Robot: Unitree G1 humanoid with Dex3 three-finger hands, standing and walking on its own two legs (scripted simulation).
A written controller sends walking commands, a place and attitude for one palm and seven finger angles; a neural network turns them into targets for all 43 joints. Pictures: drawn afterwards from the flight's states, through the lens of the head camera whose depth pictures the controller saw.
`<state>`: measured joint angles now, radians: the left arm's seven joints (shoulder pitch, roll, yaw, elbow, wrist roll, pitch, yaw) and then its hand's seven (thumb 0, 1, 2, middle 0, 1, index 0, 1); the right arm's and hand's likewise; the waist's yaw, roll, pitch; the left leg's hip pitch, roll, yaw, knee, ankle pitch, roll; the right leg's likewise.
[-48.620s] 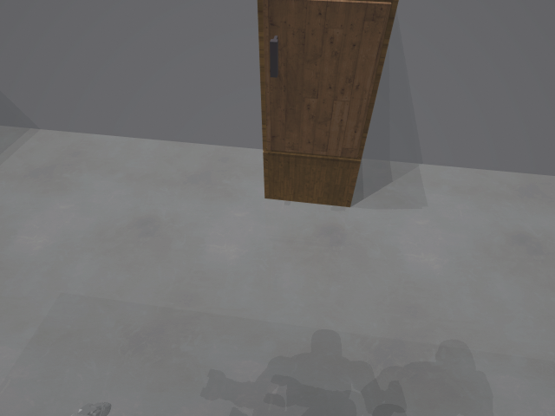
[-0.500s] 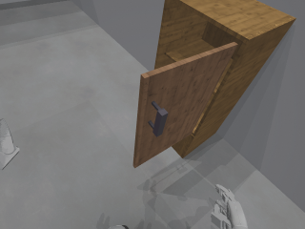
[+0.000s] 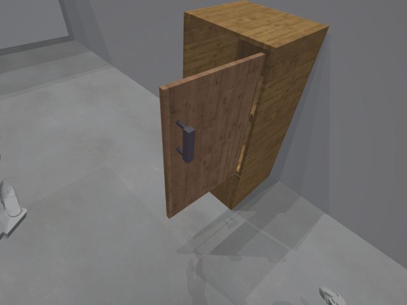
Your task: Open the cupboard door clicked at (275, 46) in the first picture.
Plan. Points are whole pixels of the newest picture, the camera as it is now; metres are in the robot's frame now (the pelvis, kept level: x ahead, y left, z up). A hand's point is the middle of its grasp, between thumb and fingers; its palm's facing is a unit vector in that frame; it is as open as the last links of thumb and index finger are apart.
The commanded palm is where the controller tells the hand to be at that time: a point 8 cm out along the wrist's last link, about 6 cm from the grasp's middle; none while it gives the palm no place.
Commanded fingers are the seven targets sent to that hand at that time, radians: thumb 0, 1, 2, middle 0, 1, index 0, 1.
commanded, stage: stop stepping back and stand still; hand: left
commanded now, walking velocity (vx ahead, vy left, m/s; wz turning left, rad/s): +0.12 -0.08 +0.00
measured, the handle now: (183, 141) +0.56 +0.08 +0.00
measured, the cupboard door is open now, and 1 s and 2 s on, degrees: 86 86 86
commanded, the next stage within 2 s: let the arm hang, fingers relaxed in 0.60 s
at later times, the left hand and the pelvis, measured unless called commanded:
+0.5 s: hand (8, 218) +0.19 +0.28 +0.17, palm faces +0.45 -0.78 -0.44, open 7.4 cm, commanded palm +0.12 +0.31 +0.19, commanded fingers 0.00 0.90 0.90 -0.20 -0.30 -0.20 -0.30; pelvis -0.02 +0.01 +0.00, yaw +0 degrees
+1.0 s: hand out of the picture +0.02 +0.19 -0.17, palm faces +0.09 -0.98 -0.19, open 7.0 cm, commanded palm none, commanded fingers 0.00 0.90 0.90 -0.20 -0.30 -0.20 -0.30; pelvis -0.02 +0.02 +0.00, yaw +3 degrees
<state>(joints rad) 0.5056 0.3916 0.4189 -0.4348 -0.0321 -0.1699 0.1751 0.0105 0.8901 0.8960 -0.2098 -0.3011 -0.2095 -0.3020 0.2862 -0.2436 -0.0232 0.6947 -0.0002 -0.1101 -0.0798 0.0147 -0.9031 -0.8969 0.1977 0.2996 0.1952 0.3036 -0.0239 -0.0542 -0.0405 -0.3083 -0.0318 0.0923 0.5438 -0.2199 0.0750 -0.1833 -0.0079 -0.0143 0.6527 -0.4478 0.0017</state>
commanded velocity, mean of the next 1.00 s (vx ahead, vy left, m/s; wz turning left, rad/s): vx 0.05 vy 0.00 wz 0.00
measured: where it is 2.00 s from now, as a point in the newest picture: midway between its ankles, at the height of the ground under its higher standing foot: outside the picture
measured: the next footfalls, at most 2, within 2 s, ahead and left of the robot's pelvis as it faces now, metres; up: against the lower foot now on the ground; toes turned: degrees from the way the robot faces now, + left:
none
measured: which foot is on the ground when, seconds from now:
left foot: down 0.00-1.00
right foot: down 0.00-1.00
